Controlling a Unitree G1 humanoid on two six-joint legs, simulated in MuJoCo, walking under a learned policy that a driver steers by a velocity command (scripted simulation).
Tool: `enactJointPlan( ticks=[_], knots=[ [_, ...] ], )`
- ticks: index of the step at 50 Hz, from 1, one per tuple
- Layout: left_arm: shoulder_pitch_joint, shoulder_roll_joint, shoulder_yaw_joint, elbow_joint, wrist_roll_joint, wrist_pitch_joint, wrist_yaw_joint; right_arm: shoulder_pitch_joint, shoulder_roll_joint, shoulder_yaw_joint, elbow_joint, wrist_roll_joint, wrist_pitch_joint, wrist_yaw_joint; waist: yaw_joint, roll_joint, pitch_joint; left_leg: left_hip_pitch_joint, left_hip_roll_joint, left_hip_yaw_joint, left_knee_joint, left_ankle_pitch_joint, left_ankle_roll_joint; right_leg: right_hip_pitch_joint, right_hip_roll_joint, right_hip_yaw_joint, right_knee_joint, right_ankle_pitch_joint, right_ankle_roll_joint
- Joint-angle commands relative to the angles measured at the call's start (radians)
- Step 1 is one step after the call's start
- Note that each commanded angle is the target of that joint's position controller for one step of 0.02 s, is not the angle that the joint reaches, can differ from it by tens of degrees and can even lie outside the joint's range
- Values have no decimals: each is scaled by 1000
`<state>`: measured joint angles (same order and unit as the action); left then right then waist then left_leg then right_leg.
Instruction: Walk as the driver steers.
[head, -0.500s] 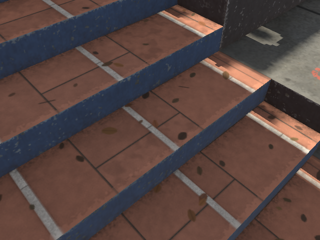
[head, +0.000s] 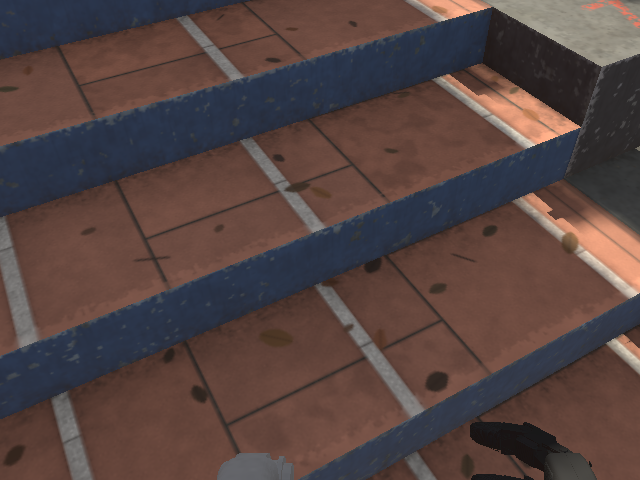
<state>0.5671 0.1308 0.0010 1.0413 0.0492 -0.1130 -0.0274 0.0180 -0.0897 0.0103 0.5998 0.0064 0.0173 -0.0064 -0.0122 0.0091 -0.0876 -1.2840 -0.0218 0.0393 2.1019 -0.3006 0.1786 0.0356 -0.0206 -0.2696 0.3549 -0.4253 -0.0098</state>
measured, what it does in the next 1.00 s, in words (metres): climbs, turning left: left foot 0.15 m higher, then right foot 0.15 m higher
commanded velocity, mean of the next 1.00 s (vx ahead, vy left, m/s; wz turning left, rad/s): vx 0.98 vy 0.00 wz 0.67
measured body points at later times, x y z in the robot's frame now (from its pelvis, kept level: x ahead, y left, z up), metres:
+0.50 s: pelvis +0.42 +0.05 +0.18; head +0.48 +0.07 +0.62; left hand +0.68 +0.28 +0.20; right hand +0.47 -0.22 +0.05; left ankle +0.21 +0.03 -0.54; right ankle +0.64 -0.01 -0.43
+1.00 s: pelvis +0.80 +0.29 +0.36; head +0.83 +0.30 +0.81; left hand +0.60 +0.42 +0.23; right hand +1.09 +0.32 +0.29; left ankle +0.81 +0.39 -0.28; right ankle +0.72 +0.03 -0.22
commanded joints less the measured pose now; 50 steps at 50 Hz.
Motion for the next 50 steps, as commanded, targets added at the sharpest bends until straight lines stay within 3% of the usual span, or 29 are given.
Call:
enactJointPlan(
  ticks=[1,3,5,6,7,8,9,10,12,14,16,20,22,24,25,26,27,28,30,33,37,41,43,44,45,46,47,48,50],
  knots=[
    [-99,146,5,-61,-37,-19,48,-209,-76,9,-157,-7,10,4,-73,-39,305,185,35,124,-366,-64,-1,-378,-193,-13,-423,591,-1],
    [-86,243,19,-114,-86,-21,80,-72,-108,4,-83,-2,6,9,-111,-19,113,577,-59,311,-620,-98,35,-291,-178,-92,-199,1615,-5],
    [-168,408,78,-178,-80,-9,104,268,-166,-31,-9,3,21,-12,-270,-239,-156,842,-121,260,-704,-289,44,-70,-284,-27,213,2229,-51],
    [-232,422,97,-244,-82,15,77,374,-246,-64,28,12,6,-12,-277,-248,-219,961,-168,167,-854,-443,73,-73,-285,15,514,2190,-86],
    [-306,356,98,-297,-77,20,42,402,-306,-102,35,3,-12,-2,-299,-151,-211,1114,-142,-73,-1158,-389,147,-248,-190,62,968,1607,-93],
    [-425,113,40,-385,-14,-7,-8,256,-349,-122,55,19,-27,-4,-167,227,-60,1176,-16,-612,-1506,-321,218,-809,70,175,1353,313,-35],
    [-416,106,30,-520,44,-43,-34,161,-372,-124,7,13,-17,-13,-71,158,-109,1193,99,-1021,-1746,-343,266,-960,82,367,1516,329,-29],
    [-380,112,27,-515,46,-55,-40,198,-328,-119,34,-2,-33,-17,-37,5,-50,1139,150,-1072,-1824,-467,240,-1004,47,389,1582,349,-27],
    [-452,70,5,-568,35,-48,-14,259,-236,-97,105,-40,-64,-29,12,-135,158,922,114,-911,-1795,-214,209,-1130,30,366,1701,253,-9],
    [-502,-4,-35,-615,54,3,17,325,-238,-93,191,-38,-95,-14,38,-107,149,911,52,-688,-1759,-35,170,-1231,13,356,1879,103,-28],
    [-572,18,-43,-646,43,37,35,309,-240,-82,214,-18,-123,3,54,-122,243,796,3,-515,-1790,26,113,-1257,-44,306,1637,-19,-30],
    [-857,-28,-83,-801,49,17,49,526,-283,-90,291,-26,-147,-17,-43,-23,203,963,23,-480,-1867,370,108,-1359,-62,273,1459,-238,-66],
    [-740,-24,-87,-756,18,35,30,386,-281,-95,217,4,-115,-31,21,-126,-9,646,-24,-331,-2014,917,93,-468,32,74,922,61,-45],
    [-288,108,4,-669,-46,47,63,282,-469,-159,159,24,-164,-6,282,130,-368,702,51,-408,-1539,1676,55,134,50,258,836,54,-65],
    [-58,233,72,-585,-36,57,72,171,-495,-183,123,21,-192,15,429,83,-481,847,23,-407,-1211,1709,5,183,42,310,630,-38,-78],
    [-28,317,103,-499,-28,50,70,69,-303,-146,90,-21,-224,42,380,-234,-401,784,-133,-293,-784,566,-47,189,-99,455,461,-37,-101],
    [-179,341,109,-500,-8,48,80,143,-165,-110,-4,-7,-218,52,189,-447,-409,537,-165,-290,-475,187,-80,132,-350,1063,98,3,-165],
    [-356,240,100,-535,5,32,70,210,-189,-108,4,-29,-200,45,91,-267,-295,481,-95,-229,-343,246,-71,34,-364,1086,88,-91,-210],
    [-341,37,55,-403,-17,8,44,181,-125,-87,-6,-68,-143,41,23,24,-55,430,7,-181,-289,281,-35,-203,-314,853,100,-272,-178],
    [-156,0,48,-161,2,-23,6,77,48,-9,-76,-56,-99,39,-2,-24,81,150,-13,-212,62,122,24,-265,-273,630,31,-70,-126],
    [-219,44,41,-109,0,-62,-1,-117,-33,-9,-153,-29,-61,10,-47,-3,256,85,-16,-184,-203,-29,-12,-416,-219,263,-176,280,-67],
    [-18,107,35,-7,-29,-52,19,-314,-15,29,-250,-34,-68,-15,-6,-26,235,-20,10,-24,-320,-236,21,-198,-194,128,-339,597,-90],
    [-29,143,16,-74,-91,-33,41,-197,-73,33,-202,-25,-88,39,-35,73,40,794,-27,237,-785,-43,12,-422,-142,74,-359,1262,-154],
    [13,259,34,-93,-84,-48,41,-72,-82,18,-164,-8,-89,38,-80,6,-96,1026,-89,243,-780,-28,-4,-386,-176,109,-174,1729,-167],
    [-46,419,85,-126,-69,-60,34,177,-96,-3,-134,-2,-74,25,-201,-215,-228,1126,-81,134,-910,-69,-7,-222,-237,147,54,1925,-176],
    [-124,455,124,-158,-65,-58,20,314,-173,-45,-100,-17,-60,10,-287,-254,-325,1203,-70,25,-1095,-120,4,-152,-233,205,365,1904,-142],
    [-132,292,110,-227,-73,-63,-6,343,-332,-100,-68,-48,-82,10,-209,23,-388,1413,172,-432,-1338,-140,50,-423,-86,293,804,921,-84],
    [-185,240,112,-303,-76,-70,-26,395,-384,-131,-30,-53,-83,3,-200,214,-480,1481,355,-900,-1674,-24,68,-660,108,401,1269,318,-62],
    [-217,115,99,-362,-49,-53,-7,208,-271,-114,17,-43,-104,29,-66,-10,-269,1262,367,-785,-1699,-198,63,-844,19,415,1598,395,-74]
  ],
)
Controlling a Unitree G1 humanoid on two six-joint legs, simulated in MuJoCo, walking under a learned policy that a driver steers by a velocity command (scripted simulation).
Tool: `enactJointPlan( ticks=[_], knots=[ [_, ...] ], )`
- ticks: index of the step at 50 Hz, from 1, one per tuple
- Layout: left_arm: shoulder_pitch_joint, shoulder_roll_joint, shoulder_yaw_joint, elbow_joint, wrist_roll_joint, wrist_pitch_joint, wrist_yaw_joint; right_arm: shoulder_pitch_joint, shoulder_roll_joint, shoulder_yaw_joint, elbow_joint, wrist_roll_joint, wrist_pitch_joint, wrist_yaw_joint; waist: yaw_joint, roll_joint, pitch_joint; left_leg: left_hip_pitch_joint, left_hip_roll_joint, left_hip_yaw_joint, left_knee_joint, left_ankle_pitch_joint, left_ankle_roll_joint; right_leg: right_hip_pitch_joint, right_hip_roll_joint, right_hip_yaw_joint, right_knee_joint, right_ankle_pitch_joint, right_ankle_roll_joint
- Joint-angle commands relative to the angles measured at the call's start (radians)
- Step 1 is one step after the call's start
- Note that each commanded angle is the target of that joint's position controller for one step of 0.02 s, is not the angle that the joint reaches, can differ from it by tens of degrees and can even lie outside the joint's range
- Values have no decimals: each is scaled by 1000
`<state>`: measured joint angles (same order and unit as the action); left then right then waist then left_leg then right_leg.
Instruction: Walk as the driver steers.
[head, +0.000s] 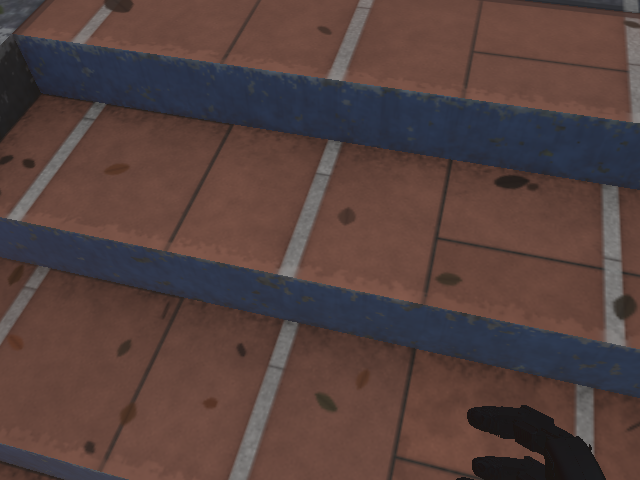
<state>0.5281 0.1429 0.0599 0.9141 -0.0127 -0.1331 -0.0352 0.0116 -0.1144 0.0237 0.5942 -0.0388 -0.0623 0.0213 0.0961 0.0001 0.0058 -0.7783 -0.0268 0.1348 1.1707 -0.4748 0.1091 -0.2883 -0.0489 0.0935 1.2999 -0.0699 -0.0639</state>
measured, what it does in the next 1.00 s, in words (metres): climbs, turning right: right foot 0.15 m higher, then left foot 0.15 m higher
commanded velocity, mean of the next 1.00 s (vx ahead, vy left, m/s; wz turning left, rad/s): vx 0.29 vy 0.00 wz -0.82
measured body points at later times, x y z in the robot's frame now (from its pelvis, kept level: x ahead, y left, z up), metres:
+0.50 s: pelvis +0.36 -0.06 +0.22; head +0.37 -0.05 +0.67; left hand +0.41 +0.17 +0.07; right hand +0.51 -0.35 +0.18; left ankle +0.38 +0.11 -0.27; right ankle +0.40 -0.13 -0.49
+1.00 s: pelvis +0.56 -0.01 +0.30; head +0.56 -0.01 +0.75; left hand +0.89 +0.07 +0.22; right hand +0.53 -0.32 +0.24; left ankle +0.71 +0.02 -0.34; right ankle +0.39 -0.08 -0.31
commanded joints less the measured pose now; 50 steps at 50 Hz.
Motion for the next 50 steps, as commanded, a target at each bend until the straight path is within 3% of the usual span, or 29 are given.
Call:
enactJointPlan(
  ticks=[1,3,5,9,10,11,12,13,14,15,16,17,18,19,20,21,23,25,28,32,38,41,43,44,45,46,47,48,50],
  knots=[
    [-233,42,24,-256,36,-21,6,222,-182,-115,100,14,-42,1,-139,-63,-178,622,338,-718,-757,-17,115,-611,16,30,667,24,-37],
    [-251,-73,-24,-286,55,29,4,269,-57,-83,234,1,-61,4,-40,-15,-60,517,270,-456,-761,146,61,-735,3,45,791,-58,-88],
    [-238,-78,-38,-270,27,76,12,292,-1,-61,285,-1,-76,0,-11,-1,40,464,279,-281,-832,355,30,-812,30,47,745,-197,-74],
    [-491,-79,-57,-397,31,115,83,389,-88,-54,379,-1,-104,-3,-18,34,129,569,293,-22,-985,810,-25,-1050,89,-75,836,-421,-92],
    [-537,23,-85,-439,3,102,-14,349,-6,-14,443,-115,-49,55,72,5,-154,587,191,11,-871,704,4,-989,63,-62,608,-287,-211],
    [-512,48,-76,-458,-13,101,-33,246,-129,-36,397,-113,-17,69,117,20,-117,503,193,98,-924,762,9,-878,25,-56,390,-199,-185],
    [-541,90,-85,-472,18,121,-57,135,-271,-69,340,-92,7,83,161,64,-159,174,154,146,-1013,1135,60,-407,89,-203,165,-160,-145],
    [-468,118,-66,-434,23,131,-88,182,-382,-103,299,-63,-33,71,172,173,-195,82,199,118,-997,1582,64,-52,188,-287,135,-155,-51],
    [-332,114,-58,-385,-17,144,-100,189,-487,-129,299,-71,-67,66,221,187,-198,140,283,101,-907,1913,52,38,245,-300,93,-8,-31],
    [-214,208,-21,-337,-50,158,-101,132,-566,-164,251,-33,-89,49,235,47,-138,276,270,118,-742,2159,-23,-12,306,-383,-151,7,-32],
    [135,242,6,-203,-17,165,-51,93,-511,-155,205,-66,-108,44,310,-10,-147,262,295,58,-302,2038,-115,257,295,-232,-634,125,-101],
    [308,249,-16,-76,62,180,10,432,-164,-73,247,-118,-72,105,71,-330,-597,-21,36,17,436,200,-248,839,56,344,-495,1238,-446],
    [112,376,15,-197,123,167,-5,576,-237,-92,253,-28,-40,136,33,-111,-732,32,-81,-405,668,287,-155,661,-162,864,-744,1271,-500],
    [-73,351,24,-209,101,129,-10,296,-326,-139,138,53,-42,95,53,-31,-316,-193,-137,-426,794,256,-161,347,-159,758,-774,934,-345],
    [-186,269,-1,-160,45,96,-26,221,-305,-131,112,21,-40,59,-11,-34,-245,-208,-126,-386,781,246,-121,188,-83,583,-750,666,-327],
    [-192,146,-43,-84,1,74,-30,205,-239,-99,84,-63,-27,33,-82,-83,-253,-272,-110,-353,822,190,-76,154,-14,473,-791,488,-305],
    [-187,13,-97,4,69,72,-41,163,-138,-38,33,-62,-12,3,-173,23,-152,-322,-58,-297,784,218,-27,-53,60,341,-811,491,-262],
    [-219,68,-74,-9,79,46,-36,144,-139,-24,17,0,-8,-14,-194,50,-174,-291,6,-235,688,179,-59,-152,60,313,-871,331,-211],
    [-79,143,-61,-29,100,10,4,45,-136,-17,-14,26,-19,-24,-121,-51,-168,-268,-19,-182,831,121,-137,-208,100,365,-880,239,-168],
    [93,169,-59,-27,103,15,16,-75,-143,-13,-92,19,-14,-50,-60,-48,-79,-556,-39,-266,987,26,-180,32,28,581,-808,154,-183],
    [158,182,-67,-97,44,-18,39,-223,-117,-14,-202,0,4,-88,-32,-133,-52,-663,8,-289,769,-77,-233,227,-18,743,-758,127,-137],
    [-96,258,-26,-206,3,8,24,-265,-36,2,-216,-5,20,-37,-89,-146,-49,-158,36,-192,223,-2,-182,-108,-13,742,-954,158,-123],
    [-295,318,8,-291,-11,1,6,-55,-124,-50,-154,15,12,-18,-218,-184,-145,329,-50,-128,30,73,-161,-234,4,709,-968,587,-115],
    [-339,260,7,-323,-5,-8,-4,120,-225,-98,-97,25,-1,-27,-278,-78,-259,567,-56,-217,-196,207,-100,-221,103,654,-791,575,-66],
    [-109,36,-35,-324,36,-3,-11,254,-314,-110,-79,27,-5,-39,-172,343,-620,962,306,-845,-417,699,310,-338,366,439,-412,-55,77],
    [-145,125,-6,-306,14,17,-17,316,-337,-97,-91,-26,-2,0,-218,432,-480,786,458,-1296,-655,566,451,-569,372,391,37,-525,181],
    [-194,156,7,-322,8,24,-15,238,-366,-101,-77,4,-29,-4,-170,322,-252,561,411,-1284,-718,220,381,-650,280,318,260,-398,190],
    [-237,221,17,-295,-6,25,4,72,-280,-70,-71,37,-49,-4,-115,309,-120,343,344,-1057,-653,-34,278,-685,190,217,366,-309,173],
    [-238,214,-14,-257,48,36,49,-26,-77,-19,-31,67,-66,-33,-72,71,-112,175,293,-685,-526,11,158,-544,83,60,292,-309,157]
  ],
)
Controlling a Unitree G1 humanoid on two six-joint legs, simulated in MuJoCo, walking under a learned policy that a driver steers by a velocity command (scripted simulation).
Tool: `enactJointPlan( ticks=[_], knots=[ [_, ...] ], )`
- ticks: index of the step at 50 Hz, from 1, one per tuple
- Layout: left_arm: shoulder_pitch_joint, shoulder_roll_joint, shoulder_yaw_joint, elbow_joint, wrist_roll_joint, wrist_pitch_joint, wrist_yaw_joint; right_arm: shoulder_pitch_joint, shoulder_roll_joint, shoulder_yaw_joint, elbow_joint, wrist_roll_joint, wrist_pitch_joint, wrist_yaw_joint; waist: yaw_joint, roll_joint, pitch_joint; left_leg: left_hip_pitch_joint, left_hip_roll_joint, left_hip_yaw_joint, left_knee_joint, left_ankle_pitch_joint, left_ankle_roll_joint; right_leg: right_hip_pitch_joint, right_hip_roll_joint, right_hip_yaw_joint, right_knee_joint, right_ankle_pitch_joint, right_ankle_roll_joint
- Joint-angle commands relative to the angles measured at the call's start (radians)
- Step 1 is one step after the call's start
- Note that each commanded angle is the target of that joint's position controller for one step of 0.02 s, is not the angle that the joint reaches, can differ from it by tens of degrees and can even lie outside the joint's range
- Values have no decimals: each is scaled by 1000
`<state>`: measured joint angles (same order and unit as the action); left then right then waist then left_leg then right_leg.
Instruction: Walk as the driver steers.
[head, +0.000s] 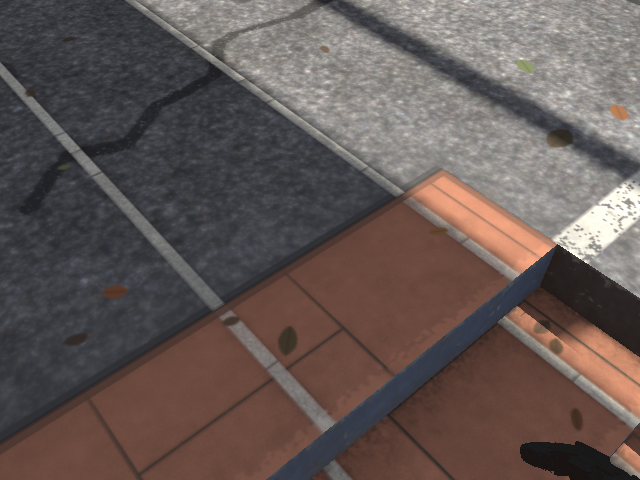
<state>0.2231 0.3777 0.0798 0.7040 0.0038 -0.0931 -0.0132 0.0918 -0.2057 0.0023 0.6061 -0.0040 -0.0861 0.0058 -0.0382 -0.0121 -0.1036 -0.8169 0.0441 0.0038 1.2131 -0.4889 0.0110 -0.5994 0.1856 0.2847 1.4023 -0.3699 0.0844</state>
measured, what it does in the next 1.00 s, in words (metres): walks ahead: right foot 0.15 m lower, then left foot 0.15 m higher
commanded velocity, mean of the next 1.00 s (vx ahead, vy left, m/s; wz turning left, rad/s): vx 0.27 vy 0.00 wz -0.16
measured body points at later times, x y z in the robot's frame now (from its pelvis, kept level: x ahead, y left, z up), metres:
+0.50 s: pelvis -0.01 -0.01 -0.05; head +0.00 -0.02 +0.40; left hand +0.11 +0.21 -0.16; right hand +0.10 -0.22 -0.17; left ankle +0.08 +0.14 -0.63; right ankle -0.01 -0.10 -0.78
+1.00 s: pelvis +0.14 +0.11 +0.03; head +0.12 +0.13 +0.47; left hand +0.31 +0.32 -0.08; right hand +0.15 -0.14 -0.09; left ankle +0.14 +0.17 -0.63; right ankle +0.10 -0.06 -0.51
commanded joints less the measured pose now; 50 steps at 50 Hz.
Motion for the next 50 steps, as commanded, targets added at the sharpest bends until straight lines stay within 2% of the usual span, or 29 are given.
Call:
enactJointPlan(
  ticks=[1,3,6,9,13,15,16,17,19,20,21,24,25,26,28,30,32,33,36,39,41,42,43,44,45,46,47,49,50],
  knots=[
    [3,-63,-54,-62,55,-3,20,-80,25,3,-11,37,-48,-46,57,35,-3,213,160,-445,-615,42,202,-187,-190,-162,90,10,-3],
    [-24,-108,-84,-71,47,5,-26,-78,-25,-16,4,25,-51,-85,44,101,-39,239,98,-285,-614,206,180,-132,-187,-216,34,114,-13],
    [-26,-39,-78,-92,36,-1,-69,-101,-98,-30,-14,-13,-44,-67,59,69,-44,208,82,-111,-575,365,146,22,-192,-263,-100,176,-28],
    [3,-13,-70,-80,39,-8,-89,-98,-58,17,-10,-16,-40,-22,73,66,-22,142,109,-94,-465,279,84,192,-266,-232,-379,295,-10],
    [47,-40,-57,-35,-6,-12,-98,-73,-53,59,58,-13,-16,12,84,15,78,88,121,-100,-280,106,65,435,-241,-332,-1081,661,-5],
    [63,-6,-30,-42,22,-8,-72,120,-73,69,140,-21,9,46,38,33,63,75,151,-123,-134,93,70,567,-208,-372,-1142,739,-72],
    [133,3,-40,-36,39,-18,-66,156,4,98,133,-13,10,80,24,-49,7,22,133,-93,66,36,-12,629,-324,-206,-1085,1068,-176],
    [-30,55,-29,-113,17,-21,-91,264,41,95,125,-20,2,74,-89,-105,-59,-121,64,38,194,-150,-118,709,-399,-158,-912,1110,-269],
    [20,62,-18,-128,12,-28,-112,110,-51,70,111,5,-10,42,35,-73,-50,-187,43,53,281,-174,-144,660,-400,-94,-973,667,-253],
    [-52,79,-6,-126,-18,-22,-103,79,-78,51,98,-7,-16,37,32,-169,-26,-164,79,13,212,-62,-148,523,-479,114,-1088,102,-279],
    [-78,-30,-44,-114,-7,-26,-108,-76,-93,42,92,3,-24,33,43,-48,102,-167,98,-37,232,0,-127,404,-442,117,-1168,-97,-173],
    [-63,8,-64,-110,-24,-17,-96,-86,-67,54,115,4,-36,48,35,-21,100,-62,81,-56,190,-10,-98,319,-399,70,-1200,-222,-77],
    [-37,-32,-80,-108,-23,-18,-90,-81,-28,70,129,3,-36,62,32,-10,90,-26,75,-64,135,-27,-79,326,-370,15,-1183,-170,-74],
    [55,-11,-76,-69,-13,-16,-77,-72,-29,71,138,1,-32,69,67,-52,90,-43,37,-37,153,-148,-64,350,-359,-4,-1210,-211,-109],
    [223,68,-38,13,43,-9,-43,-40,-27,60,122,-14,-34,54,112,-154,145,-279,-7,10,302,-271,-55,532,-500,139,-1293,-305,-290],
    [206,37,-47,40,64,-12,-22,-31,2,62,91,-26,-33,31,92,-134,139,-419,14,-4,416,-144,-20,649,-594,181,-1293,-255,-340],
    [112,7,-67,26,66,-15,-23,-31,-3,59,57,-45,-19,31,41,-125,98,-323,7,-9,491,-140,42,559,-568,75,-1289,-175,-312],
    [333,5,-15,124,-26,20,2,-125,-26,14,18,-36,43,-4,110,-65,21,-366,37,126,573,-291,86,674,-489,-36,-1281,-107,-325],
    [368,-53,-28,149,-3,39,48,-220,32,35,-102,-19,77,-5,100,-155,138,-508,89,30,592,-267,104,674,-511,-15,-1331,-191,-337],
    [214,-9,-10,89,1,22,48,-104,11,33,-117,-10,83,3,-4,-128,110,-114,84,41,309,-238,118,410,-506,-156,-1439,-94,-296],
    [104,36,-1,54,-17,10,23,130,-39,11,-60,-14,89,-10,-96,-122,9,466,-75,190,117,-275,117,153,-417,-308,-1321,466,-304],
    [94,50,0,59,-22,2,9,321,-85,-20,6,-11,90,-27,-181,-42,-44,643,-140,183,1,-235,122,152,-375,-365,-1041,847,-294],
    [4,24,-6,24,-12,-5,2,516,-188,-58,46,-41,85,-37,-285,120,-31,695,-43,-172,-328,-444,162,25,-333,-341,-567,890,-254],
    [-167,-63,-10,-101,5,-16,-23,613,-358,-102,71,-32,83,-54,-338,542,-19,737,181,-931,-993,-958,183,-343,-84,-172,-137,14,-208],
    [-201,-164,-20,-141,73,-28,-27,464,-319,-97,39,18,65,-63,-219,349,104,640,287,-1241,-1170,-980,141,-481,-44,154,194,86,-207],
    [-79,-190,-31,-124,78,-33,-29,323,-245,-78,32,9,54,-55,-58,153,188,524,320,-1181,-1095,-881,139,-529,-83,76,317,164,-197],
    [2,-197,-40,-105,77,-25,-25,247,-171,-66,66,-2,42,-31,46,38,270,402,298,-966,-966,-601,138,-509,-136,-65,422,197,-180],
    [88,-228,-58,-82,60,22,3,143,-30,-34,113,-25,11,9,152,78,240,265,209,-505,-831,-66,96,-426,-171,-126,497,204,-158],
    [80,-214,-55,-83,39,47,12,140,10,-25,149,-31,-2,18,161,86,239,239,171,-343,-818,102,82,-409,-167,-134,485,172,-156]
  ],
)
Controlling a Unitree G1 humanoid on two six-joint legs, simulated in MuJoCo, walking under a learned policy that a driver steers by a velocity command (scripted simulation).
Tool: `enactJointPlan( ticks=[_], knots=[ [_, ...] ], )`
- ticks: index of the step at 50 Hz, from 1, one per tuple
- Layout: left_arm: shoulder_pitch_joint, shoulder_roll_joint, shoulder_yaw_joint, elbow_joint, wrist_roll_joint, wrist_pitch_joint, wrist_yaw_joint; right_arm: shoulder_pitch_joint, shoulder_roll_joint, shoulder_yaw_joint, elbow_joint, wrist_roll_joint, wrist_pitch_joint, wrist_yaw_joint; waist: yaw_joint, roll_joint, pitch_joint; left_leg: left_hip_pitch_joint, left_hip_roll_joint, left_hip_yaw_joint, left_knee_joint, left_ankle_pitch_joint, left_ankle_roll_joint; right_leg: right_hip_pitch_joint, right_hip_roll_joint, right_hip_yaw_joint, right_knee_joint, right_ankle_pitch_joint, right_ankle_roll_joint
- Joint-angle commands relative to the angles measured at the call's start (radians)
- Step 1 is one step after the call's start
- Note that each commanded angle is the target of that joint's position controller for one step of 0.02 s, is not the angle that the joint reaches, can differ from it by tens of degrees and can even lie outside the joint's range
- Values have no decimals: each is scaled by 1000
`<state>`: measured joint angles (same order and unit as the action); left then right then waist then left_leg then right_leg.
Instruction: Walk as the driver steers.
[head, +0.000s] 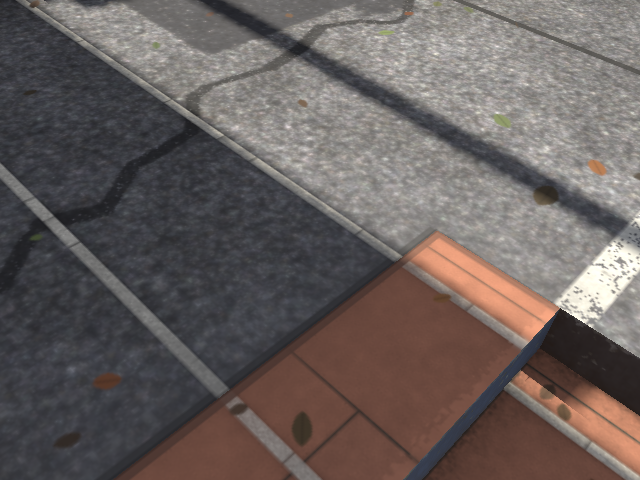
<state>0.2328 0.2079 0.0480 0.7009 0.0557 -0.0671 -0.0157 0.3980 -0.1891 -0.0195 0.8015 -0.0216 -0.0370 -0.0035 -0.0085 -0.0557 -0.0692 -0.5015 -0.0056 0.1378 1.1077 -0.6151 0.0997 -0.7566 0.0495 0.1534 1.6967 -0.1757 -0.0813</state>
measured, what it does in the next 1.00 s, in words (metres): climbs: right foot, then left foot 0.15 m higher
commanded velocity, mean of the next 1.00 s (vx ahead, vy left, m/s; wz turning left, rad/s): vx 0.11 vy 0.00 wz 0.00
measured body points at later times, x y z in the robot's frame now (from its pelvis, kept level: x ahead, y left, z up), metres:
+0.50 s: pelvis +0.22 +0.03 +0.08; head +0.25 +0.04 +0.53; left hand +0.37 +0.25 -0.05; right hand +0.19 -0.21 -0.05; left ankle +0.05 +0.11 -0.51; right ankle +0.24 -0.06 -0.66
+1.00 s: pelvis +0.32 +0.12 +0.17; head +0.33 +0.15 +0.62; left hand +0.43 +0.36 +0.03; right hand +0.45 -0.10 +0.06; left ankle +0.39 +0.19 -0.51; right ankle +0.22 -0.01 -0.39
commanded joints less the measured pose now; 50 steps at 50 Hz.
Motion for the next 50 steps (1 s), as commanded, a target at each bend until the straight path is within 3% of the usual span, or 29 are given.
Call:
enactJointPlan(
  ticks=[1,3,5,7,9,14,17,19,21,22,23,24,25,26,27,29,31,33,36,37,38,39,40,41,42,43,44,46,50],
  knots=[
    [68,-22,-24,-84,-25,38,16,-142,-17,-6,-33,-8,-57,30,133,110,224,-89,193,-363,-731,420,-12,-218,-15,-22,67,-21,19],
    [16,8,-17,-84,-38,49,14,-119,-24,-11,-14,2,-61,14,108,52,218,-101,132,-179,-786,716,-9,-69,0,-96,-227,52,28],
    [8,12,-10,-61,-34,46,6,-39,-50,-13,1,8,-67,-14,84,98,139,95,128,-118,-764,1177,-28,5,1,-213,-400,85,49],
    [-43,-28,-20,-50,-35,57,0,47,-106,-37,19,8,-57,-40,33,130,42,371,117,-95,-770,1177,-35,-20,-13,-273,-572,127,47],
    [-97,-39,-19,-37,-27,67,3,149,-88,-35,41,4,-50,-57,-23,151,19,604,142,-104,-733,1283,-30,-99,1,-307,-626,110,33],
    [-291,-61,-24,-66,-9,65,8,314,-48,-24,45,-24,-11,-71,-121,133,91,903,204,-165,-672,1564,10,-385,18,-368,-488,-194,33],
    [-296,-60,-36,-83,-46,56,11,268,-48,-22,37,-22,-4,-75,-88,187,73,854,179,-152,-625,1856,-2,-256,19,-404,-584,-252,14],
    [-185,-34,-31,-44,-65,49,8,202,-56,-22,20,-7,-9,-82,-21,171,37,681,137,-153,-517,1986,-59,142,53,-398,-950,-37,17],
    [43,27,5,48,-50,59,22,163,-140,-52,24,51,-30,-73,86,148,-17,527,99,-205,-285,1695,-80,587,57,-329,-1363,345,22],
    [177,59,26,107,-27,59,36,78,-147,-64,6,82,-38,-62,182,8,0,173,-13,-151,80,863,-120,917,-76,-217,-1490,677,-65],
    [213,122,38,127,-28,48,41,-17,-80,-56,-42,88,-52,-66,179,-93,-18,-103,-103,-99,486,47,-141,1052,-251,-87,-1382,1196,-127],
    [306,165,40,127,-4,39,54,75,12,-40,-70,107,-61,-63,123,-15,-195,-270,-101,-267,726,-45,-148,1224,-512,72,-1174,1625,-290],
    [303,132,36,146,-3,42,58,0,-4,-42,-83,99,-55,-67,130,62,-198,-376,-84,-289,836,32,-125,1181,-515,71,-1255,1321,-341],
    [212,84,25,130,-3,35,57,-25,-14,-41,-98,71,-39,-71,81,40,-128,-448,-75,-264,971,50,-91,1053,-476,44,-1314,1010,-335],
    [158,62,15,136,-8,23,54,-105,7,-39,-129,31,-14,-81,42,11,-62,-561,-88,-214,1132,-1,-63,969,-434,30,-1375,724,-285],
    [143,45,2,174,-40,-2,46,-190,69,-13,-183,-5,28,-72,-30,3,105,-679,-58,-260,1290,-22,-14,689,-430,-35,-1438,428,-194],
    [50,9,-27,168,-36,-1,31,-228,72,8,-243,-2,46,-56,-123,57,175,-541,3,-186,936,71,-18,405,-330,-172,-1513,296,-101],
    [25,53,-35,160,-30,-14,29,-236,49,12,-258,6,66,-48,-118,5,190,-332,22,-44,672,175,-50,251,-240,-256,-1600,524,-95],
    [84,168,4,184,-48,-26,28,-185,75,32,-233,24,79,-52,-90,-136,77,-108,50,6,331,139,-11,449,-243,-301,-1619,917,-63],
    [45,295,29,173,33,-52,-49,-376,-23,67,-347,31,103,38,-119,-116,-41,-181,4,-168,248,-96,-34,439,-335,-139,-1571,857,-149],
    [40,212,19,182,-65,15,-18,-212,12,23,-242,2,73,-11,-150,-143,-116,-84,22,-10,193,47,-9,727,-300,-287,-1425,1188,-95],
    [126,163,3,199,-97,41,-8,-152,-5,35,-204,-8,47,-22,-121,-145,-174,-37,-29,-7,46,193,-4,795,-277,-269,-1330,1372,-79],
    [208,156,6,214,-103,51,6,-167,-82,8,-195,4,35,-27,-80,-109,-188,2,1,-177,-35,441,27,827,-247,-252,-1218,1357,-42],
    [234,76,-13,201,-72,66,15,-225,-121,1,-204,4,46,-34,-34,136,-205,36,109,-414,-250,395,125,687,-145,-263,-1092,931,17],
    [227,48,-17,209,-45,86,10,-187,-115,2,-198,-22,69,-44,-68,328,-242,76,237,-744,-578,160,248,570,-19,-207,-842,22,58],
    [145,44,-3,185,-60,96,-1,-238,-175,-13,-198,-29,66,-46,-62,356,-172,16,300,-910,-745,54,296,395,35,-100,-401,-274,95],
    [70,20,-4,145,-69,100,-3,-296,-168,-10,-183,-3,43,-35,-45,303,-86,-25,302,-873,-742,72,258,240,54,-45,-125,-318,103],
    [42,6,-14,102,-58,103,31,-313,-57,11,-114,13,1,-11,1,165,67,-110,229,-599,-623,76,102,101,-4,-88,-83,-262,71],
    [71,36,-11,75,-65,68,53,-194,-20,6,6,3,-35,-15,9,139,25,43,199,-489,-622,270,72,55,4,-40,-69,-96,19]
  ],
)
